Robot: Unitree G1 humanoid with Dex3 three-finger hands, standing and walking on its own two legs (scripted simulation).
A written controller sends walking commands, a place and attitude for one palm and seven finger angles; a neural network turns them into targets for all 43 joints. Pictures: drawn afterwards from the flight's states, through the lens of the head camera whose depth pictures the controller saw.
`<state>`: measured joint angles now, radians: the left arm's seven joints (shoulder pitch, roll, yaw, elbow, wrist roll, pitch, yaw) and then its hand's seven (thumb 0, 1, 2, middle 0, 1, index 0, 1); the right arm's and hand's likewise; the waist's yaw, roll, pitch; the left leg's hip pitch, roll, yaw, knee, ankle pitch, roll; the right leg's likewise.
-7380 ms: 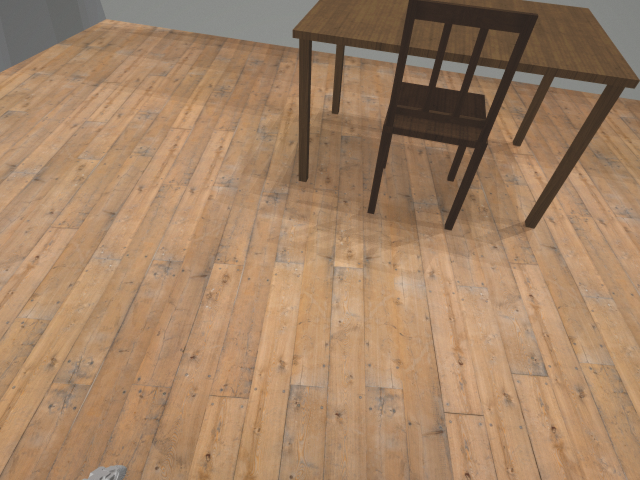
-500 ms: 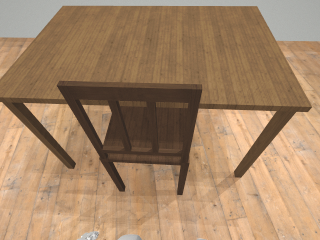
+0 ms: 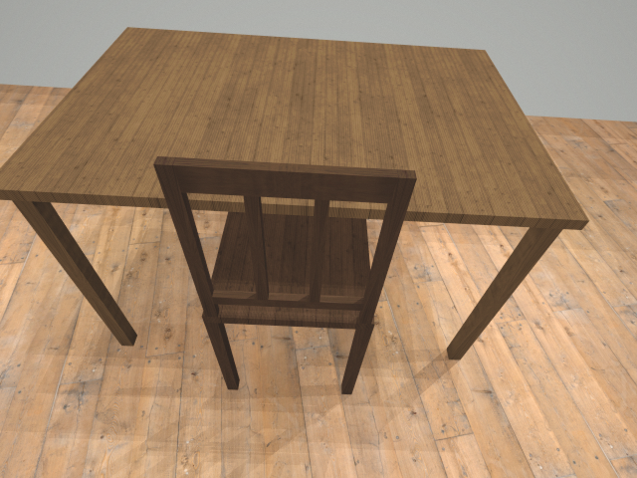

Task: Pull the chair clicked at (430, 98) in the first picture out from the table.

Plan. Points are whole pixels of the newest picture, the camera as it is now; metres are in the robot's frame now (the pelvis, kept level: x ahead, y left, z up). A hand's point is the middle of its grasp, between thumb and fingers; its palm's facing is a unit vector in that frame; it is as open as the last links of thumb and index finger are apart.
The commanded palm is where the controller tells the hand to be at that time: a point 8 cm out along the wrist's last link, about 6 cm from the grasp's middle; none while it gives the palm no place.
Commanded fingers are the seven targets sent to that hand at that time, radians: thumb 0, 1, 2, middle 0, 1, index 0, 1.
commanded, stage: come to a stop and stand still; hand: left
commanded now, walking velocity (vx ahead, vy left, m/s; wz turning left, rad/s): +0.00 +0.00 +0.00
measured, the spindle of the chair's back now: (258, 252) +0.50 +0.13 -0.08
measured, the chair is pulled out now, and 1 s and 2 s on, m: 0.00 0.00 0.00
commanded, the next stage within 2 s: look again from close up in 0.58 s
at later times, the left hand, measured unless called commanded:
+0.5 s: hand out of the picture -0.03 +0.09 -0.18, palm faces +0.08 -0.99 -0.15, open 7.4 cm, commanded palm none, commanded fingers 0.00 0.90 0.90 -0.20 -0.30 -0.20 -0.30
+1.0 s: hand out of the picture +0.00 +0.16 -0.19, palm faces +0.05 -0.98 -0.19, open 7.4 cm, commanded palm none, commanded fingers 0.00 0.90 0.90 -0.20 -0.30 -0.20 -0.30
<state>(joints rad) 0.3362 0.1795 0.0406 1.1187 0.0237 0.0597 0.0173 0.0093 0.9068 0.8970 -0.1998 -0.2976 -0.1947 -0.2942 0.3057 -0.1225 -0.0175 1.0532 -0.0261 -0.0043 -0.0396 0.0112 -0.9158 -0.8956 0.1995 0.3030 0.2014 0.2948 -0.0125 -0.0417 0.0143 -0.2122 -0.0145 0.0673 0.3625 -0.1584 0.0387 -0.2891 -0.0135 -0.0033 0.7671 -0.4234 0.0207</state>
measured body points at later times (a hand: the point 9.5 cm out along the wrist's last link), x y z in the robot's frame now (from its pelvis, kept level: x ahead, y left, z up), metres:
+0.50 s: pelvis +0.00 -0.05 +0.00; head +0.01 -0.06 +0.45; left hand -0.03 +0.14 -0.17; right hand -0.01 -0.26 -0.17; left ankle +0.02 +0.10 -0.74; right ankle -0.05 -0.12 -0.74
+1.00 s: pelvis +0.00 -0.01 -0.01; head -0.01 +0.00 +0.44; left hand +0.00 +0.21 -0.17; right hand +0.05 -0.24 -0.16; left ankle +0.00 +0.08 -0.74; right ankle -0.05 -0.12 -0.74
